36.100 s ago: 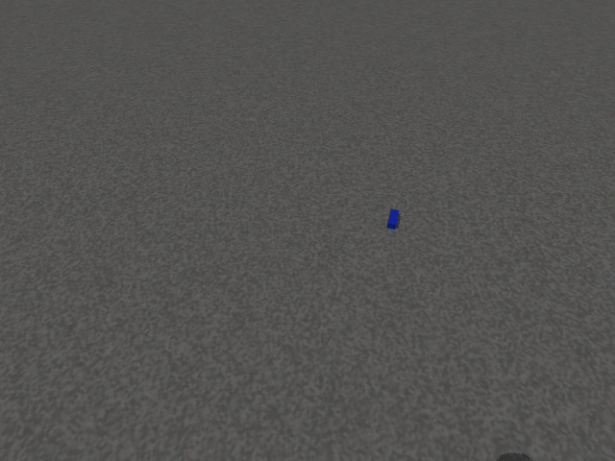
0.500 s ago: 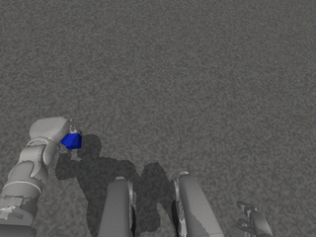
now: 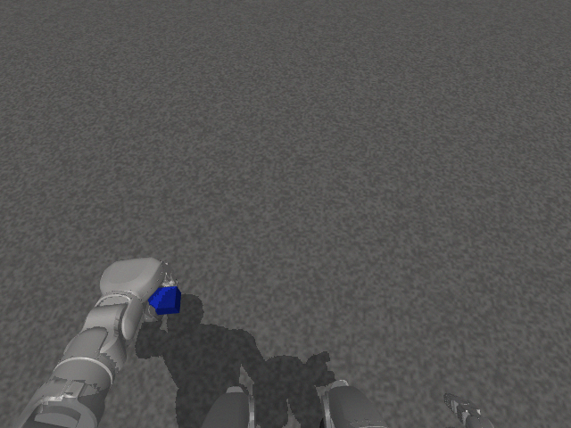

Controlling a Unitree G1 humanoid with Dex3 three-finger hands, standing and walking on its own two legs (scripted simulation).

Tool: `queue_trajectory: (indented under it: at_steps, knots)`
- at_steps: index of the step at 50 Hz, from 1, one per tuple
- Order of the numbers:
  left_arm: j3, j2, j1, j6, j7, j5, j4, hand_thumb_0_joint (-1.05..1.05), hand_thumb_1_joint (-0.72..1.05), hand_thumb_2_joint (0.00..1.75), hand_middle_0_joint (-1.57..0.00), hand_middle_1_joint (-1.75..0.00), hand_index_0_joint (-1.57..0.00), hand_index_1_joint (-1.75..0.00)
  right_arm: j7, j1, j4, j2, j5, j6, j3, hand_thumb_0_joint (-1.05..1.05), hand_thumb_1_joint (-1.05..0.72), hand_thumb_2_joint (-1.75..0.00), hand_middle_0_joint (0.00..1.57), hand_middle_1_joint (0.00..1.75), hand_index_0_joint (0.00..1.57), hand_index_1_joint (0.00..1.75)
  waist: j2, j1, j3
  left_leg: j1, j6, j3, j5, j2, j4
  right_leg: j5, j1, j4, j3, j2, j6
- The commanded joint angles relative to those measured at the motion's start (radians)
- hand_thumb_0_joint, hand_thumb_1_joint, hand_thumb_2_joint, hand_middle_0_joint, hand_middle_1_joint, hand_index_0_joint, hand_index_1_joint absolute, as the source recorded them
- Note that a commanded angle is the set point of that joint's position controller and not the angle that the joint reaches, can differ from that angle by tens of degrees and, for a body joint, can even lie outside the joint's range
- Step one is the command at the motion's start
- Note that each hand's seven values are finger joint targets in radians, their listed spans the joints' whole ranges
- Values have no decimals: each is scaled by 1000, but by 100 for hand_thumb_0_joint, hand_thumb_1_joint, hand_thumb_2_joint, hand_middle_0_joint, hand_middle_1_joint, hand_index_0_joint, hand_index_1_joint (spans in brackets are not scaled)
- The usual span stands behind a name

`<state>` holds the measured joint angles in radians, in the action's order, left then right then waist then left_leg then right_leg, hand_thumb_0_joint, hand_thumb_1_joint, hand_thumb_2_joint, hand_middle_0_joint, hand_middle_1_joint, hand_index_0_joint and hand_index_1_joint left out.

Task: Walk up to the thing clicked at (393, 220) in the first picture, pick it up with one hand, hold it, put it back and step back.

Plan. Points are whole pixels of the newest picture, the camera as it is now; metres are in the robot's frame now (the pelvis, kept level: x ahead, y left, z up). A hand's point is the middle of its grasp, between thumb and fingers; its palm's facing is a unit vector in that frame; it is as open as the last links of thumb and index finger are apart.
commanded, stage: lift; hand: left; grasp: from above
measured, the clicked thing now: (151, 302) +0.34 +0.24 -0.11
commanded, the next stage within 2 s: hold in 0.24 s
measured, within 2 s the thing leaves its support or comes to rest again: neither
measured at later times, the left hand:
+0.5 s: hand (133, 275) +0.35 +0.23 -0.01, palm faces -0.46 -0.05 -0.89, open 6.6 cm
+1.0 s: hand (131, 267) +0.34 +0.22 +0.02, palm faces -0.45 -0.05 -0.89, open 6.6 cm
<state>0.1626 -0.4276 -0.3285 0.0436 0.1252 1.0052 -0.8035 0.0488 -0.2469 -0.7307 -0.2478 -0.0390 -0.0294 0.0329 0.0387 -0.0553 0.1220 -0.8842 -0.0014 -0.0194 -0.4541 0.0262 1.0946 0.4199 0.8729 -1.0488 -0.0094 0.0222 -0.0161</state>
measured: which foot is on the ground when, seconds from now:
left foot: down 0.00-1.00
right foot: down 0.00-1.00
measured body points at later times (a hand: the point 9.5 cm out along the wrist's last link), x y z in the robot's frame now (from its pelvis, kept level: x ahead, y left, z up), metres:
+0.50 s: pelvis +0.04 +0.01 +0.05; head +0.08 +0.00 +0.50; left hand +0.37 +0.23 +0.04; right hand +0.14 -0.26 -0.07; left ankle +0.04 +0.12 -0.66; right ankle +0.05 -0.13 -0.66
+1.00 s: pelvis +0.04 +0.00 +0.07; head +0.06 -0.02 +0.51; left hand +0.36 +0.22 +0.07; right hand +0.17 -0.26 -0.05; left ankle +0.04 +0.12 -0.66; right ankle +0.05 -0.13 -0.66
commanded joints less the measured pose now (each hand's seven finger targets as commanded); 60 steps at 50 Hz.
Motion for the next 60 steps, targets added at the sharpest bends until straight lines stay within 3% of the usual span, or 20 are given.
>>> queue_trajectory:
  at_steps: [1, 4, 12, 13, 17, 19, 21, 23, 26, 28, 30, 36, 43, 53, 54, 55, 56, 57, 60]
  knots:
    - [-94, -233, -316, -32, 60, 7, 155, 0, 87, 14, -118, -22, -122, -18, 11, -23, 85, -138, -3, -34, 50, 0, -91, -90, 20, 30, 20, 30, 3, 4, 321, 281, 15, 15, 196, -40, -219, -182, -251, 239, -14, 18, 22]
    - [-70, -201, -302, -47, 52, -6, 138, 0, 87, 14, -119, -19, -123, -15, 9, -15, 92, -137, -2, -29, 53, 0, -90, -90, 20, 30, 20, 30, 19, 4, 283, 323, 11, 18, 204, -37, -277, -180, -279, 277, -6, 20, 27]
    - [-52, -189, -282, -39, -11, -26, 187, 0, 88, 12, -121, -16, -124, -12, 11, -5, 118, -133, -5, -20, 55, 0, -90, -90, 20, 30, 20, 30, 12, 11, 241, 399, 9, 20, 239, -39, -370, -202, -360, 352, -10, 23, 28]
    - [-66, -207, -284, -35, -14, -25, 194, 0, 88, 11, -120, -15, -124, -11, 12, -3, 122, -136, -7, -18, 55, 0, -90, -90, 20, 30, 20, 30, 8, 19, 245, 415, 11, 23, 247, -40, -381, -212, -381, 363, -9, 22, 29]
    - [-55, -188, -304, -27, -12, -18, 236, 0, 85, 14, -118, -16, -122, -13, 15, -12, 119, -134, -5, -14, 55, 0, -90, -90, 20, 30, 20, 30, 12, 11, 272, 484, 5, 17, 335, -35, -399, -284, -411, 373, -6, 25, 30]
    - [-73, -216, -318, -21, -5, -13, 246, 0, 84, 8, -116, -15, -121, -11, 15, -9, 117, -138, -5, -11, 58, 0, -90, -90, 20, 30, 20, 30, 28, 17, 266, 503, 1, 17, 352, -36, -414, -290, -420, 380, -4, 25, 31]
    - [-51, -192, -312, -20, -10, 1, 228, 0, 82, 7, -114, -15, -119, -10, 16, -8, 111, -135, -6, -8, 55, 0, -90, -90, 20, 30, 20, 30, 11, 6, 246, 509, 2, 18, 357, -38, -424, -299, -422, 394, -8, 24, 30]
    - [-57, -206, -297, -21, -14, 12, 217, 0, 85, 8, -117, -14, -121, -9, 15, -5, 110, -138, -7, -4, 58, 0, -90, -90, 20, 30, 20, 30, 15, 16, 240, 518, 3, 24, 378, -41, -432, -321, -435, 403, -11, 22, 31]
    - [-64, -209, -304, -23, -25, -8, 244, 0, 87, 13, -118, -17, -122, -12, 11, 3, 119, -144, -10, 3, 62, 0, -89, -89, 20, 30, 20, 30, 14, 28, 252, 550, 2, 25, 406, -40, -451, -339, -483, 419, -8, 23, 31]
    - [-36, -170, -278, -30, -42, -14, 222, 0, 87, 15, -119, -17, -123, -13, 7, 3, 122, -140, -11, 6, 61, 0, -90, -90, 20, 30, 20, 30, 7, 24, 230, 567, 1, 24, 435, -34, -463, -354, -474, 422, -2, 26, 33]
    - [-49, -191, -262, -28, -57, -12, 228, 0, 89, 15, -120, -17, -124, -13, 8, 7, 128, -145, -14, 11, 64, 0, -89, -89, 20, 30, 20, 30, 2, 29, 222, 564, 2, 23, 453, -33, -469, -364, -486, 429, -1, 28, 32]
    - [-49, -196, -264, -14, -92, -21, 287, 0, 89, 17, -121, -16, -124, -13, 10, 34, 158, -142, -18, 21, 55, 0, -89, -89, 20, 30, 20, 30, -4, 35, 199, 578, 7, 28, 427, -39, -497, -356, -518, 459, -7, 23, 30]
    - [-59, -201, -270, -13, -84, -14, 328, 0, 87, 18, -118, -16, -122, -13, 13, 45, 165, -142, -18, 30, 54, 0, -89, -89, 20, 30, 20, 30, 5, 36, 212, 624, 8, 32, 467, -39, -514, -393, -547, 474, -9, 20, 27]
    - [-49, -197, -241, -25, -101, -29, 328, 0, 88, 19, -120, -18, -123, -15, 16, 95, 181, -137, -22, 36, 46, 0, -90, -90, 20, 30, 20, 30, -33, 49, 161, 644, 18, 42, 378, -45, -564, -324, -574, 543, -17, 12, 18]
    - [-30, -179, -246, -24, -108, -29, 336, 0, 88, 17, -118, -20, -122, -16, 16, 94, 181, -135, -21, 36, 44, 0, -89, -90, 20, 30, 20, 30, -36, 43, 162, 642, 18, 42, 380, -45, -565, -329, -571, 542, -18, 11, 17]
    - [-51, -199, -242, -23, -108, -34, 343, 0, 88, 18, -119, -20, -122, -16, 17, 102, 181, -135, -22, 37, 43, 0, -90, -90, 20, 30, 20, 30, -25, 56, 153, 644, 17, 44, 373, -47, -571, -319, -575, 551, -17, 10, 17]
    - [-41, -190, -237, -24, -110, -25, 334, 0, 87, 19, -119, -18, -122, -15, 18, 101, 184, -134, -21, 38, 42, 0, -89, -90, 20, 30, 20, 30, -31, 46, 160, 652, 19, 44, 373, -46, -574, -321, -577, 551, -18, 10, 18]
    - [-51, -199, -239, -21, -111, -37, 356, 0, 88, 18, -118, -19, -122, -15, 18, 105, 185, -134, -23, 37, 42, 0, -90, -90, 20, 30, 20, 30, -29, 59, 159, 651, 17, 43, 370, -45, -580, -312, -587, 554, -16, 11, 18]
    - [-50, -201, -244, -19, -112, -30, 356, 0, 87, 18, -118, -19, -121, -15, 21, 117, 188, -132, -23, 39, 39, 0, -90, -90, 20, 30, 20, 30, -29, 50, 151, 666, 18, 46, 368, -45, -590, -313, -590, 564, -17, 10, 18]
